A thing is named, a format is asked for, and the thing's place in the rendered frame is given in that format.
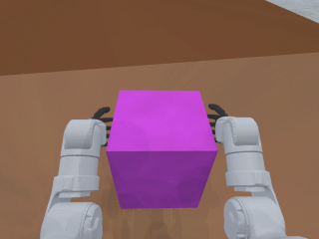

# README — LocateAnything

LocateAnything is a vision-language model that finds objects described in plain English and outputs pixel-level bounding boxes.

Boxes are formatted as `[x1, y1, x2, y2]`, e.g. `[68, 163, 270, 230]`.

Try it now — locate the carton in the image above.
[106, 90, 218, 209]

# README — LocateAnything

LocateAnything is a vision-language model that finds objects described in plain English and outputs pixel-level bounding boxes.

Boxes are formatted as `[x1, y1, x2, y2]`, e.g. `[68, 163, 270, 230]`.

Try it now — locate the robot right upper arm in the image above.
[223, 196, 308, 239]

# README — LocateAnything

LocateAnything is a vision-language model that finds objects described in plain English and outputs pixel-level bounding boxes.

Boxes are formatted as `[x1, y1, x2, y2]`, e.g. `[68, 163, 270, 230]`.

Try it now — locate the robot right forearm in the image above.
[215, 117, 286, 232]

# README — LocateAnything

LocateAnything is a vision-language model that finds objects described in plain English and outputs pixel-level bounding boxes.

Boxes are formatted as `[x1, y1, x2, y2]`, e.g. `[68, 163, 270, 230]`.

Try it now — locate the robot right hand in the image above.
[207, 104, 228, 144]

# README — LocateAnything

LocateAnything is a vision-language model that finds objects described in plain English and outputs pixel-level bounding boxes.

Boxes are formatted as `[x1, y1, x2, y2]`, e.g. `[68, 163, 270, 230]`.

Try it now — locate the robot left forearm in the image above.
[40, 119, 107, 239]

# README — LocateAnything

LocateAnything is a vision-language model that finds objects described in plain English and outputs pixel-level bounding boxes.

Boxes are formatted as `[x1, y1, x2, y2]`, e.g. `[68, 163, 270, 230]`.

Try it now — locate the robot left upper arm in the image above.
[41, 202, 103, 239]

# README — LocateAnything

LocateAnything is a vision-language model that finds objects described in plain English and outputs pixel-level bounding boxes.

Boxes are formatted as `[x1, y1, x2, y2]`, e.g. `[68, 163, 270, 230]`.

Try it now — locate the robot left hand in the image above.
[92, 107, 114, 146]

